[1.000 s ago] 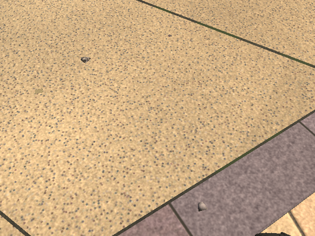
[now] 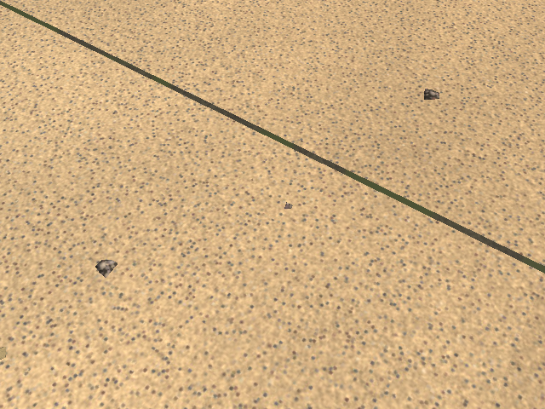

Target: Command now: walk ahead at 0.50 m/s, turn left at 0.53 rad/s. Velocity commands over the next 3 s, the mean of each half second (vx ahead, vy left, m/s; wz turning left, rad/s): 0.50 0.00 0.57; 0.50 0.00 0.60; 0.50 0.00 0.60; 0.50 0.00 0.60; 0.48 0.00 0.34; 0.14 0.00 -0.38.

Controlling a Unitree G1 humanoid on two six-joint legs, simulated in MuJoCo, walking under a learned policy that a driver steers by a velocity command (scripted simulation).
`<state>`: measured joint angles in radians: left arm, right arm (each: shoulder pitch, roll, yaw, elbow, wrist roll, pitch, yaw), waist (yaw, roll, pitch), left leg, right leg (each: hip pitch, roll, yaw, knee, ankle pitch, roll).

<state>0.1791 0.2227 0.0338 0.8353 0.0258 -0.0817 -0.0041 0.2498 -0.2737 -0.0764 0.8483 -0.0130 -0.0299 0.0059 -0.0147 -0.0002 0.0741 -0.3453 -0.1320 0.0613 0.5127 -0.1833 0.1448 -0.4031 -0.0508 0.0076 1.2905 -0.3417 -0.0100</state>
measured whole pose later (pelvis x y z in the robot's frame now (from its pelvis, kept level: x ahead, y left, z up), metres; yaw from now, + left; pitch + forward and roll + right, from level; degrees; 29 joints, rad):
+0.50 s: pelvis +0.31 -0.03 +0.00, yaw +18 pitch +1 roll +0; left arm 0.14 0.26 0.02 0.68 0.04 -0.06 0.01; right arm 0.34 -0.31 -0.07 0.76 -0.02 -0.03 0.01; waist -0.05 0.03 0.03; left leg -0.34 -0.09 -0.08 1.18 -0.38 0.08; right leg -0.39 0.02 -0.06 0.56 -0.19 -0.04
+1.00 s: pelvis +0.53 +0.11 -0.01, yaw +36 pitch +2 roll +0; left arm 0.37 0.28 0.04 0.80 0.02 -0.03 0.00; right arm 0.10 -0.27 -0.05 0.63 -0.03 -0.01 0.03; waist 0.04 -0.01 0.05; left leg -0.47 -0.08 0.06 0.64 -0.20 0.12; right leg -0.23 -0.09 -0.11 1.13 -0.44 0.02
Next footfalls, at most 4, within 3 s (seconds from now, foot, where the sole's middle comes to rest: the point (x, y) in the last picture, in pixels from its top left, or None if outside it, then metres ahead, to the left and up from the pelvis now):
0.38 right None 0.44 -0.09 -0.76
0.92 left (193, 346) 0.59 0.22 -0.76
1.42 right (180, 234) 0.93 0.29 -0.76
1.94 left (52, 252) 0.88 0.64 -0.76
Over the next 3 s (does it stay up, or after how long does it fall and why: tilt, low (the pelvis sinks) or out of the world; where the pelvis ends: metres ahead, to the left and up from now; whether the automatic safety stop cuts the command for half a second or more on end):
stays up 1.00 0.89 0.01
